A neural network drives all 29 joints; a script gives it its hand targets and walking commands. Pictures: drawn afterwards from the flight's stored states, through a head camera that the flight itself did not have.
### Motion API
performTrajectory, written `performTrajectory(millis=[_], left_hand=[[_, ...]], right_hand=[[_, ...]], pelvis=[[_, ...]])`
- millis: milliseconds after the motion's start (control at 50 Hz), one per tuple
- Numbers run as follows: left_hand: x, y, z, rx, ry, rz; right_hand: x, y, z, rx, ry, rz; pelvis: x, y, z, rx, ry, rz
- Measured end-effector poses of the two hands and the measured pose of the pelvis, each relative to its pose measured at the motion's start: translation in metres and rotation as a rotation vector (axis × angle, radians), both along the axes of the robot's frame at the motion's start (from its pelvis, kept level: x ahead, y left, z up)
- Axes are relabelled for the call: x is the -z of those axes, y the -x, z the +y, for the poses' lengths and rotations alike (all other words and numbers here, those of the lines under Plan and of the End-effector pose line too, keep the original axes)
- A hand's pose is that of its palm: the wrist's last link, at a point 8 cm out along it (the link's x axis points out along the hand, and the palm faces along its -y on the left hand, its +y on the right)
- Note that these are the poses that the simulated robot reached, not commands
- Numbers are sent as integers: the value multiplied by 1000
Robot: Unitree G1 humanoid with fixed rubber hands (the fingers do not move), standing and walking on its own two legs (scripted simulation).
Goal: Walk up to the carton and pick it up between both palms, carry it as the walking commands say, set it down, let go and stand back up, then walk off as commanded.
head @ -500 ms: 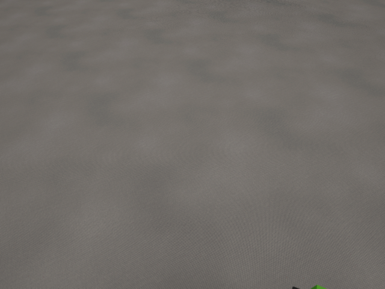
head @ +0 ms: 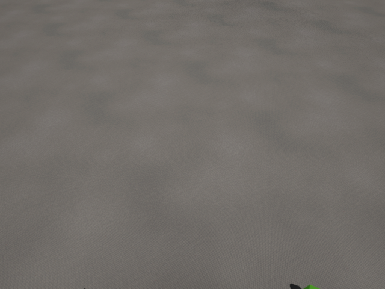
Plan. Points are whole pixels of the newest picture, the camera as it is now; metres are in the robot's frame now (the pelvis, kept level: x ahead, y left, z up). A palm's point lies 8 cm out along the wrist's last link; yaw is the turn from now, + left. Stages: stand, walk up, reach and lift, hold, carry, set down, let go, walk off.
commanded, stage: walk off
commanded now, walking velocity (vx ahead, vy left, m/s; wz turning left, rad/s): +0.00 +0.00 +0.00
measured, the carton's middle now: out of the picture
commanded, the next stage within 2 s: stand in 1.24 s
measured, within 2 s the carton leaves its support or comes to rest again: neither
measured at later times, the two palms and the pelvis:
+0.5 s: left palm out of the picture +0.14 +0.26 -0.10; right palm out of the picture +0.05 -0.24 -0.12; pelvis +0.03 +0.02 +0.00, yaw -5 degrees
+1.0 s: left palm (147, 204) +0.36 +0.11 -0.09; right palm (340, 226) +0.27 -0.38 -0.10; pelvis +0.21 -0.10 +0.00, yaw -19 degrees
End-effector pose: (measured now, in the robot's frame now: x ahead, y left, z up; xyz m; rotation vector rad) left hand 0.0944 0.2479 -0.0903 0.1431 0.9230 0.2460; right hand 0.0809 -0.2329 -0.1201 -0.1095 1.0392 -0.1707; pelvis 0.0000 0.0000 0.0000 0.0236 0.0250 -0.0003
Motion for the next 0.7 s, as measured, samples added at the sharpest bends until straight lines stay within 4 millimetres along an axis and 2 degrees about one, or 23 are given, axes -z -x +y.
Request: performTrajectory(millis=[220, 300, 400, 480, 600, 660, 700], left_hand=[[0, 6, 3, 2, 9, -17], [-1, 4, 5, 10, 11, -12], [4, -3, 14, 22, 12, 24], [8, -31, 14, 68, 19, 34], [-3, -101, -13, 167, 50, 1], [-6, -137, -34, 213, 52, -16], [-5, -161, -49, 236, 46, -24]], right_hand=[[1, 15, 7, 11, -2, 5], [-1, 23, 2, 25, 9, 18], [-2, 22, -3, 27, 46, 28], [-2, 29, -6, 71, 74, 50], [-6, 49, -14, 152, 70, 154], [-1, 43, -23, 186, 53, 175], [6, 29, -34, 203, 40, 169]], pelvis=[[0, 8, 4, 1, 5, -14], [-2, 3, 6, 13, 3, -16], [0, -11, 16, 31, 9, -1], [2, -28, 21, 71, 21, 19], [-6, -60, 8, 130, 13, 46], [-4, -82, -6, 160, 1, 46], [0, -99, -18, 179, -11, 46]])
